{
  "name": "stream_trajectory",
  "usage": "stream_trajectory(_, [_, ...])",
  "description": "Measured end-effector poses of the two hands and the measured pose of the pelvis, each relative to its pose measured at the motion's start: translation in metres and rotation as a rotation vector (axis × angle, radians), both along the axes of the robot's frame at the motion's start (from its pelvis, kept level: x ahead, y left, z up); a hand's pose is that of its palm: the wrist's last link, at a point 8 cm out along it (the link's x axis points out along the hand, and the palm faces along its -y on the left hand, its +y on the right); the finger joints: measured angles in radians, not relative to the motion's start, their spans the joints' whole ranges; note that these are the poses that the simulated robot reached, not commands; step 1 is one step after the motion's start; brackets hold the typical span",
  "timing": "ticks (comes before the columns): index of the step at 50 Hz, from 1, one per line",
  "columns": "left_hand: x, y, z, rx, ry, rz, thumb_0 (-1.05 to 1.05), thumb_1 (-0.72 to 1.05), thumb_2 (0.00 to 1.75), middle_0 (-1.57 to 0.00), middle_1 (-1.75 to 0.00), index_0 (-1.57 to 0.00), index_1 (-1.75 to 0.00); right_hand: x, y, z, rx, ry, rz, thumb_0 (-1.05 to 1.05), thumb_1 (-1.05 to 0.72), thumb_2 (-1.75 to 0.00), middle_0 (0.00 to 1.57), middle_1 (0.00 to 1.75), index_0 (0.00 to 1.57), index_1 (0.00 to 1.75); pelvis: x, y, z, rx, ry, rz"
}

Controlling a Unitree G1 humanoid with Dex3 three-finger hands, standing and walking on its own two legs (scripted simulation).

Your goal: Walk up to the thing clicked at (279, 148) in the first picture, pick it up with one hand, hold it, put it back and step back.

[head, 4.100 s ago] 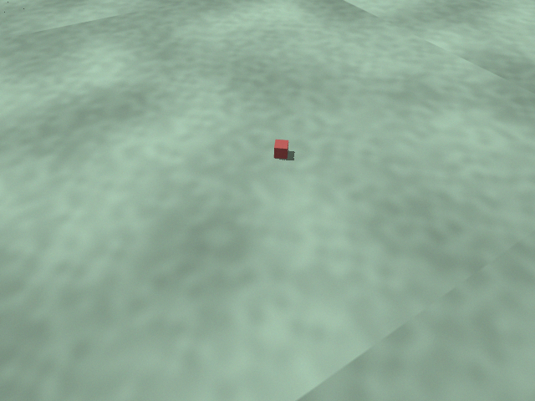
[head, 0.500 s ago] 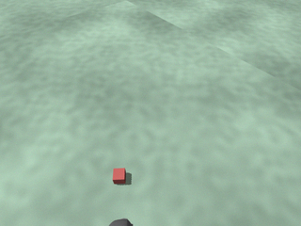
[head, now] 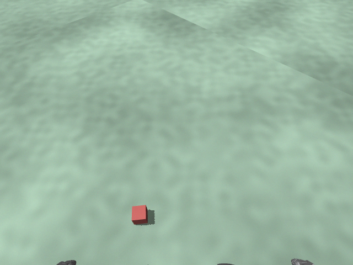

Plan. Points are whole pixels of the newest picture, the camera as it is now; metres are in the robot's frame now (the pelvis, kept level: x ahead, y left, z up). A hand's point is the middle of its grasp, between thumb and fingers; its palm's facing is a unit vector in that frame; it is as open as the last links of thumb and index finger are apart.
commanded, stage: walk up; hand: left
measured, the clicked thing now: (139, 214) +0.45 +0.24 -0.72
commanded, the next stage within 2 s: stand in 0.90 s
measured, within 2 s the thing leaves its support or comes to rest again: neither
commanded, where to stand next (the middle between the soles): +0.08 +0.00 m, yaw +1 degrees
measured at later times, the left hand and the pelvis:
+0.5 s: hand out of the picture +0.09 +0.25 -0.14, palm faces -0.03 -0.95 -0.31, open 7.4 cm; pelvis +0.01 +0.00 +0.02, yaw +0 degrees
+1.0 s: hand out of the picture +0.09 +0.25 -0.14, palm faces -0.02 -0.94 -0.33, open 7.4 cm; pelvis +0.02 +0.00 +0.02, yaw +1 degrees
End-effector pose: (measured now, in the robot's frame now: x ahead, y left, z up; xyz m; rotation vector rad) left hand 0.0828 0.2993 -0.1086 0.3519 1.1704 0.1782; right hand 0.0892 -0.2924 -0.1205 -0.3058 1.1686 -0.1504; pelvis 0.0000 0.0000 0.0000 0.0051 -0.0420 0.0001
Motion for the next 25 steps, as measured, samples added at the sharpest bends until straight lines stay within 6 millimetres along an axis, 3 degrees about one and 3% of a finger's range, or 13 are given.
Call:
stream_trajectory(11, [0.026,-0.009,0.01,-0.033,-0.029,0.003,0.0,0.9,0.9,-0.2,-0.3,-0.2,-0.3,-0.005,-0.008,0.016,-0.022,0.036,-0.026,0.0,-0.91,-0.9,0.21,0.3,0.21,0.29,0.003,-0.002,0.014,0.0,-0.006,-0.002])
stream_trajectory(25, [0.002,-0.006,0.005,-0.047,0.054,0.036,0.0,0.9,0.9,-0.2,-0.3,-0.2,-0.3,-0.015,-0.011,0.023,-0.041,0.076,-0.047,0.0,-0.91,-0.9,0.2,0.3,0.21,0.29,0.005,0.001,0.02,-0.005,0.0,0.0])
